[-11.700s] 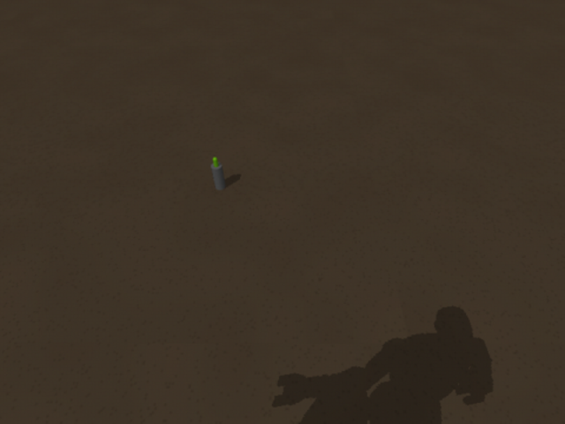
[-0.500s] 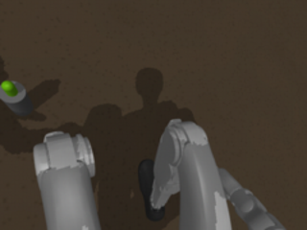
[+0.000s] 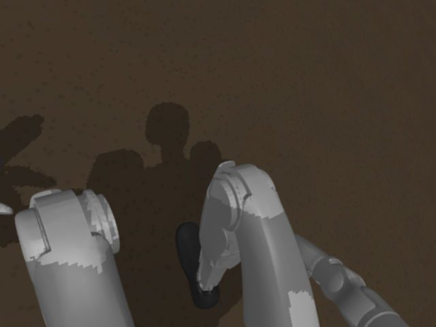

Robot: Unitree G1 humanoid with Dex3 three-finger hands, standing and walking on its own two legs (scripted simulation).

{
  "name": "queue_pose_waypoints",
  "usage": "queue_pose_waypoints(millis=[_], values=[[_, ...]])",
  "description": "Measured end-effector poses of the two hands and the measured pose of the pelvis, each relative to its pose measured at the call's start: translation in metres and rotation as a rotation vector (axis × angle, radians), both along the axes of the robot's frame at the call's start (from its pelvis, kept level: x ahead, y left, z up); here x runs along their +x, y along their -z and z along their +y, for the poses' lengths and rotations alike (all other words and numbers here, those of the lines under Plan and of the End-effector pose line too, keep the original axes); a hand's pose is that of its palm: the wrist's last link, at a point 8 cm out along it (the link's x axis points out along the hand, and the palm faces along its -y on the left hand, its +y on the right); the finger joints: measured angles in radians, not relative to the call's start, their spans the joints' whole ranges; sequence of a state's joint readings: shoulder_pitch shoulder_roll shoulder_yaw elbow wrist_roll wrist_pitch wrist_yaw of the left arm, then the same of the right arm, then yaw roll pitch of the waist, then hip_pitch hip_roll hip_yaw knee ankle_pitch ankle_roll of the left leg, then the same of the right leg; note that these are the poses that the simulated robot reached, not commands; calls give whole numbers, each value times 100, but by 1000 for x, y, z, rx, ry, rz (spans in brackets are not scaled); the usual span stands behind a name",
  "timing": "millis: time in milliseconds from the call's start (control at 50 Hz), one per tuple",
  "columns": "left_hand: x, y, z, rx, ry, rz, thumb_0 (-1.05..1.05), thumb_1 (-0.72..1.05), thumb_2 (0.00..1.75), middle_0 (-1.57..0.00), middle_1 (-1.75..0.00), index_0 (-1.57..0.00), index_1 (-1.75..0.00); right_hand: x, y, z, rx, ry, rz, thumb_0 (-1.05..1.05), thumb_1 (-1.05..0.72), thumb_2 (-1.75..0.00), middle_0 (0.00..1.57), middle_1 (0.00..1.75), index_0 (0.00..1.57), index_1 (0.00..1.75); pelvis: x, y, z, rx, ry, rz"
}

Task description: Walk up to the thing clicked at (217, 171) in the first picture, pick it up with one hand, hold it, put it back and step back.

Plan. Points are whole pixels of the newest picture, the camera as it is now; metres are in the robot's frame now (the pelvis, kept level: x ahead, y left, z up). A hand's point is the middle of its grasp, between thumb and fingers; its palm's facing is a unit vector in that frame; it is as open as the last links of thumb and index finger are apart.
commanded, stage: close in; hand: left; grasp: from the side
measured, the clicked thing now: out of the picture +0.43 +0.28 -0.18
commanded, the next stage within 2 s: rest palm in 0.10 s
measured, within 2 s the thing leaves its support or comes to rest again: leaves its support in 1.28 s
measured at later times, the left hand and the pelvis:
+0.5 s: hand out of the picture +0.42 +0.27 -0.17, palm faces +0.32 -0.95 +0.00, open 14.7 cm; pelvis +0.00 +0.00 +0.00, yaw -1 degrees
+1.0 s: hand out of the picture +0.44 +0.27 -0.17, palm faces +0.33 -0.94 -0.01, open 7.3 cm; pelvis +0.00 +0.00 +0.00, yaw -2 degrees
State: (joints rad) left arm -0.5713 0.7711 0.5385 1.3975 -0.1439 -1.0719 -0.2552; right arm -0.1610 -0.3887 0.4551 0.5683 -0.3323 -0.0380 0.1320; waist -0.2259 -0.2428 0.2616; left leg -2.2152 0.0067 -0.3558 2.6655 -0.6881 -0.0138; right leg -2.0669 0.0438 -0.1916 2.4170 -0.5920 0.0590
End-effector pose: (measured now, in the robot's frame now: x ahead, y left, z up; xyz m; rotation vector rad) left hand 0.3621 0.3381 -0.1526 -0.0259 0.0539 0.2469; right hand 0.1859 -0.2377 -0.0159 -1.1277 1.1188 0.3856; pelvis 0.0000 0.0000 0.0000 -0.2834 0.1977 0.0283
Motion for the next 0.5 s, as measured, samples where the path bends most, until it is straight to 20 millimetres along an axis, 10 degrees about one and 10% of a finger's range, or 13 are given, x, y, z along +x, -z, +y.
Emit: queue_pose_waypoints(millis=[500], values=[[17, 17, -21, 25, -78, -19, -1, -18, 27, -22, -20, -20, -21, -27, 0, -3, -57, 17, 107, 0, -89, -90, 21, 30, 21, 30, 0, 1, 2, -25, 20, -24]])
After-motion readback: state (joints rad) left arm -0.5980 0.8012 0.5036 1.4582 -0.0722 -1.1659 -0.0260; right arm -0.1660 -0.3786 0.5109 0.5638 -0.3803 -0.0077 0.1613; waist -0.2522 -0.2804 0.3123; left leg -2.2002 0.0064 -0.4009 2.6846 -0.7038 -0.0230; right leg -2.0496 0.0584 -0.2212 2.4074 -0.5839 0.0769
